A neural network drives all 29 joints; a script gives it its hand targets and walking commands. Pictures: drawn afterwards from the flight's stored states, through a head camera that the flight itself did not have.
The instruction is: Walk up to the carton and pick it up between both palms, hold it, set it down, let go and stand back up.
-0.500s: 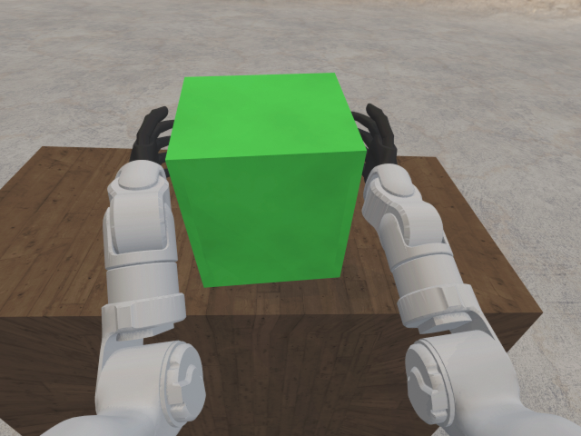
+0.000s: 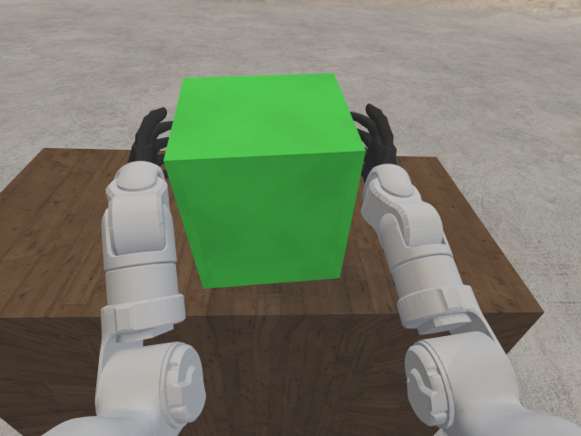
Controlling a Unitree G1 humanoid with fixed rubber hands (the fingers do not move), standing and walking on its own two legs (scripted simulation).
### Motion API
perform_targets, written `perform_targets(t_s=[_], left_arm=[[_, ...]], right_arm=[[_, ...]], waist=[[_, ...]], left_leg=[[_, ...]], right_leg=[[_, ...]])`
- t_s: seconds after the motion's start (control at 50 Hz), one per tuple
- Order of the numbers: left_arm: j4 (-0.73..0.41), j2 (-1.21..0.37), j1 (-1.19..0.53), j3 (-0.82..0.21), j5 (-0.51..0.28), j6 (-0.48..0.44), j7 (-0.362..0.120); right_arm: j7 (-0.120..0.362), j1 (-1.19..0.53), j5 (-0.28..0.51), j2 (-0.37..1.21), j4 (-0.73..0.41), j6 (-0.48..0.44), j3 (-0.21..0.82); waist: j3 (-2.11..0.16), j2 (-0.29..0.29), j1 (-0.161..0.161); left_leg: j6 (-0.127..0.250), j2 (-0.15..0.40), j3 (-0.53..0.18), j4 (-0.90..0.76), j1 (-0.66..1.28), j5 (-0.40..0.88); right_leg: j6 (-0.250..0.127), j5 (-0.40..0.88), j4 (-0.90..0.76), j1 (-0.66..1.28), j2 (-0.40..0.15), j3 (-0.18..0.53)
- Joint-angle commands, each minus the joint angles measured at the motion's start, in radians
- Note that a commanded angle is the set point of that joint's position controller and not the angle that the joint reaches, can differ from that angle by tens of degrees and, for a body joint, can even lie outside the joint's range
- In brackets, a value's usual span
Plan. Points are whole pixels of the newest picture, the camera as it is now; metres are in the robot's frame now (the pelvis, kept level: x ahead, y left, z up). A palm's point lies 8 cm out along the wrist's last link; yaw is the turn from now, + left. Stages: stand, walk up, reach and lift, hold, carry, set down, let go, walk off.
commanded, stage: hold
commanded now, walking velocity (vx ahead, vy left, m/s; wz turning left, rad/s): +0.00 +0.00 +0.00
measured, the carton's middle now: (266, 184) +0.39 +0.02 +0.19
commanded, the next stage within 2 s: none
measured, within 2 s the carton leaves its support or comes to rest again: neither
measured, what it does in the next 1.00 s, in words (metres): stands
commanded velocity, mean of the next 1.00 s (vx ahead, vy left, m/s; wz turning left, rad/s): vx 0.00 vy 0.00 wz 0.00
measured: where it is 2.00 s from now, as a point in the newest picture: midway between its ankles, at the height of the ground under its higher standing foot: outside the picture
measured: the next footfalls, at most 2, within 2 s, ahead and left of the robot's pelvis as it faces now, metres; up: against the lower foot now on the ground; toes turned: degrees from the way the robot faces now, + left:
none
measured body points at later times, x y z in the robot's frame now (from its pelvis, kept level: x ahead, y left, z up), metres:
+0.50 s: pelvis +0.00 +0.00 +0.00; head -0.06 +0.03 +0.44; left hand +0.38 +0.17 +0.23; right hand +0.38 -0.13 +0.23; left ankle +0.03 +0.11 -0.75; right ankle +0.03 -0.10 -0.75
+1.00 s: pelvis +0.00 +0.00 +0.00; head -0.06 +0.02 +0.44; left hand +0.37 +0.16 +0.23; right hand +0.37 -0.13 +0.23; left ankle +0.03 +0.11 -0.75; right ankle +0.03 -0.10 -0.75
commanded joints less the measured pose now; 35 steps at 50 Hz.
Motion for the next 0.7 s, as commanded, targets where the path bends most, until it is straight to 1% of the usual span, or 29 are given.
perform_targets(t_s=[0.0, 0.02, 0.04, 0.06, 0.08, 0.12, 0.14, 0.16, 0.18, 0.2, 0.22, 0.24, 0.3, 0.32, 0.34, 0.38, 0.4, 0.42, 0.44, 0.46, 0.5, 0.52, 0.56, 0.58, 0.6, 0.62, 0.64, 0.66, 0.68], left_arm=[[-0.165, -0.521, -0.687, -0.537, -0.238, -0.085, -0.121], [-0.134, -0.506, -0.679, -0.531, -0.225, -0.083, -0.111], [-0.126, -0.505, -0.658, -0.518, -0.209, -0.078, -0.106], [-0.109, -0.491, -0.642, -0.499, -0.194, -0.072, -0.107], [-0.068, -0.475, -0.619, -0.468, -0.172, -0.064, -0.112], [-0.015, -0.450, -0.610, -0.414, -0.140, -0.056, -0.127], [-0.029, -0.458, -0.617, -0.410, -0.137, -0.056, -0.132], [-0.051, -0.470, -0.627, -0.426, -0.152, -0.058, -0.133], [-0.052, -0.474, -0.652, -0.428, -0.161, -0.062, -0.132], [-0.078, -0.480, -0.673, -0.450, -0.178, -0.070, -0.129], [-0.076, -0.482, -0.682, -0.462, -0.184, -0.073, -0.123], [-0.066, -0.483, -0.703, -0.461, -0.187, -0.076, -0.119], [-0.091, -0.486, -0.688, -0.472, -0.193, -0.086, -0.110], [-0.064, -0.481, -0.659, -0.469, -0.184, -0.078, -0.112], [-0.091, -0.491, -0.661, -0.485, -0.195, -0.080, -0.116], [-0.081, -0.483, -0.635, -0.479, -0.183, -0.073, -0.121], [-0.073, -0.469, -0.633, -0.458, -0.170, -0.067, -0.124], [-0.079, -0.477, -0.622, -0.473, -0.178, -0.064, -0.124], [-0.049, -0.468, -0.627, -0.459, -0.171, -0.061, -0.125], [-0.092, -0.486, -0.653, -0.474, -0.181, -0.070, -0.122], [-0.122, -0.499, -0.648, -0.507, -0.201, -0.077, -0.115], [-0.117, -0.492, -0.649, -0.504, -0.200, -0.079, -0.112], [-0.131, -0.501, -0.618, -0.512, -0.197, -0.073, -0.107], [-0.121, -0.493, -0.622, -0.510, -0.192, -0.071, -0.109], [-0.122, -0.494, -0.609, -0.495, -0.180, -0.068, -0.108], [-0.105, -0.485, -0.608, -0.487, -0.174, -0.064, -0.111], [-0.122, -0.491, -0.610, -0.485, -0.175, -0.066, -0.112], [-0.107, -0.481, -0.607, -0.475, -0.170, -0.063, -0.115], [-0.123, -0.495, -0.614, -0.487, -0.182, -0.064, -0.115]], right_arm=[[0.089, -0.678, 0.090, 0.566, -0.342, -0.074, 0.383], [0.084, -0.676, 0.100, 0.536, -0.311, -0.068, 0.392], [0.083, -0.652, 0.095, 0.524, -0.290, -0.061, 0.384], [0.084, -0.627, 0.082, 0.513, -0.265, -0.054, 0.373], [0.085, -0.624, 0.070, 0.506, -0.241, -0.050, 0.363], [0.093, -0.612, 0.052, 0.497, -0.181, -0.044, 0.332], [0.100, -0.616, 0.051, 0.503, -0.181, -0.049, 0.328], [0.103, -0.649, 0.054, 0.514, -0.225, -0.062, 0.330], [0.103, -0.669, 0.056, 0.522, -0.220, -0.065, 0.332], [0.103, -0.683, 0.065, 0.537, -0.246, -0.074, 0.345], [0.103, -0.684, 0.070, 0.527, -0.234, -0.073, 0.344], [0.102, -0.700, 0.062, 0.536, -0.240, -0.075, 0.343], [0.099, -0.681, 0.067, 0.553, -0.254, -0.077, 0.365], [0.094, -0.652, 0.063, 0.529, -0.228, -0.070, 0.349], [0.092, -0.653, 0.068, 0.532, -0.258, -0.076, 0.356], [0.089, -0.618, 0.062, 0.509, -0.229, -0.069, 0.346], [0.092, -0.622, 0.064, 0.499, -0.214, -0.064, 0.343], [0.094, -0.632, 0.067, 0.499, -0.249, -0.071, 0.345], [0.094, -0.648, 0.061, 0.495, -0.238, -0.069, 0.341], [0.099, -0.638, 0.064, 0.502, -0.233, -0.071, 0.335], [0.100, -0.648, 0.073, 0.512, -0.277, -0.081, 0.352], [0.096, -0.653, 0.078, 0.513, -0.282, -0.078, 0.365], [0.090, -0.631, 0.092, 0.511, -0.296, -0.075, 0.381], [0.088, -0.638, 0.087, 0.503, -0.287, -0.070, 0.377], [0.090, -0.634, 0.091, 0.505, -0.287, -0.070, 0.392], [0.091, -0.613, 0.084, 0.493, -0.249, -0.063, 0.375], [0.095, -0.608, 0.077, 0.495, -0.253, -0.066, 0.373], [0.097, -0.614, 0.074, 0.499, -0.248, -0.067, 0.370], [0.099, -0.649, 0.084, 0.510, -0.297, -0.079, 0.385]], waist=[[-0.470, 0.067, -0.040], [-0.449, 0.093, -0.032], [-0.414, 0.090, -0.031], [-0.364, 0.083, -0.029], [-0.310, 0.064, -0.015], [-0.243, 0.055, 0.005], [-0.250, 0.061, 0.009], [-0.287, 0.059, 0.012], [-0.294, 0.055, 0.010], [-0.341, 0.060, 0.002], [-0.355, 0.081, -0.003], [-0.361, 0.067, -0.009], [-0.398, 0.062, -0.002], [-0.366, 0.066, -0.020], [-0.389, 0.070, -0.026], [-0.342, 0.079, -0.034], [-0.323, 0.080, -0.019], [-0.345, 0.084, -0.025], [-0.321, 0.076, -0.017], [-0.342, 0.093, -0.024], [-0.385, 0.087, -0.032], [-0.395, 0.078, -0.026], [-0.383, 0.087, -0.026], [-0.356, 0.081, -0.031], [-0.354, 0.079, -0.011], [-0.312, 0.080, -0.016], [-0.323, 0.074, -0.014], [-0.309, 0.065, -0.004], [-0.360, 0.061, 0.001]], left_leg=[[-0.032, -0.040, 0.012, -0.003, 0.045, 0.241], [-0.040, -0.041, 0.006, 0.002, 0.057, 0.261], [-0.042, -0.039, 0.004, -0.002, 0.063, 0.259], [-0.037, -0.040, 0.011, -0.014, 0.047, 0.226], [-0.024, -0.040, 0.015, -0.033, 0.016, 0.172], [-0.005, -0.037, 0.028, -0.078, -0.048, 0.069], [-0.004, -0.034, 0.031, -0.086, -0.054, 0.067], [-0.005, -0.031, 0.030, -0.075, -0.048, 0.101], [-0.008, -0.034, 0.032, -0.067, -0.036, 0.109], [-0.012, -0.039, 0.030, -0.049, -0.012, 0.142], [-0.020, -0.039, 0.027, -0.044, 0.002, 0.147], [-0.013, -0.039, 0.026, -0.041, 0.004, 0.139], [-0.011, -0.041, 0.022, -0.031, 0.018, 0.167], [-0.015, -0.039, 0.022, -0.032, 0.026, 0.165], [-0.019, -0.040, 0.021, -0.027, 0.030, 0.178], [-0.025, -0.036, 0.018, -0.030, 0.027, 0.175], [-0.026, -0.035, 0.022, -0.039, 0.014, 0.170], [-0.028, -0.035, 0.021, -0.035, 0.017, 0.176], [-0.021, -0.039, 0.021, -0.041, -0.004, 0.146], [-0.032, -0.030, 0.017, -0.046, 0.006, 0.161], [-0.041, -0.032, 0.013, -0.017, 0.053, 0.240], [-0.038, -0.036, 0.014, -0.009, 0.057, 0.248], [-0.045, -0.035, 0.007, 0.005, 0.077, 0.303], [-0.043, -0.035, 0.007, -0.002, 0.063, 0.277], [-0.038, -0.035, 0.011, -0.009, 0.056, 0.271], [-0.038, -0.033, 0.012, -0.026, 0.039, 0.230], [-0.034, -0.026, 0.014, -0.031, 0.042, 0.226], [-0.027, -0.028, 0.017, -0.034, 0.027, 0.224], [-0.026, -0.030, 0.017, -0.027, 0.035, 0.232]], right_leg=[[0.075, 0.218, 0.024, 0.186, 0.038, 0.010], [0.070, 0.214, 0.026, 0.173, 0.041, 0.011], [0.071, 0.192, 0.019, 0.158, 0.041, 0.006], [0.072, 0.159, 0.010, 0.140, 0.036, 0.006], [0.074, 0.123, 0.000, 0.130, 0.029, 0.009], [0.068, 0.040, -0.009, 0.128, 0.020, 0.015], [0.063, 0.034, -0.003, 0.141, 0.023, 0.011], [0.062, 0.062, 0.006, 0.156, 0.030, 0.006], [0.064, 0.065, 0.003, 0.146, 0.028, 0.007], [0.067, 0.097, 0.009, 0.152, 0.028, 0.007], [0.064, 0.088, 0.006, 0.139, 0.030, 0.007], [0.067, 0.086, 0.003, 0.139, 0.028, 0.009], [0.073, 0.136, 0.014, 0.158, 0.027, 0.011], [0.071, 0.143, 0.008, 0.150, 0.025, 0.014], [0.072, 0.149, 0.011, 0.154, 0.028, 0.011], [0.069, 0.136, 0.007, 0.150, 0.028, 0.009], [0.066, 0.113, 0.005, 0.153, 0.031, 0.006], [0.067, 0.119, 0.008, 0.152, 0.032, 0.006], [0.069, 0.095, 0.002, 0.148, 0.027, 0.007], [0.065, 0.089, 0.011, 0.143, 0.036, -0.002], [0.065, 0.148, 0.013, 0.144, 0.041, -0.002], [0.069, 0.158, 0.013, 0.149, 0.041, 0.002], [0.071, 0.210, 0.019, 0.159, 0.043, 0.003], [0.072, 0.193, 0.012, 0.149, 0.041, 0.002], [0.069, 0.182, 0.012, 0.154, 0.042, 0.005], [0.066, 0.144, 0.005, 0.136, 0.040, 0.004], [0.064, 0.130, 0.007, 0.138, 0.043, 0.000], [0.062, 0.132, 0.004, 0.142, 0.039, 0.002], [0.063, 0.147, 0.009, 0.156, 0.042, 0.004]])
